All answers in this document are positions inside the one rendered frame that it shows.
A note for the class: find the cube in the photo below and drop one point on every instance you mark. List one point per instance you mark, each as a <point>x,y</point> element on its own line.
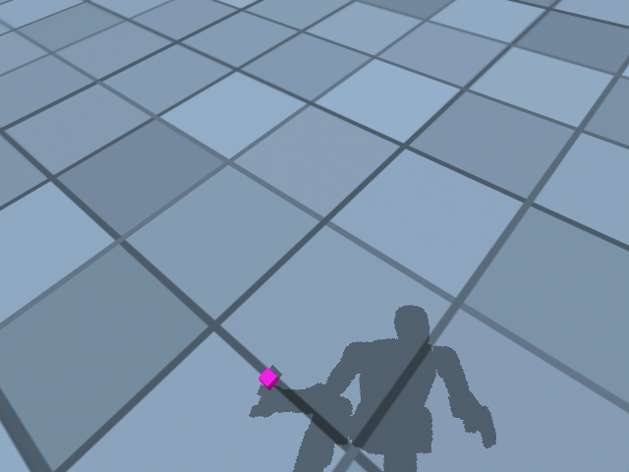
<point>268,379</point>

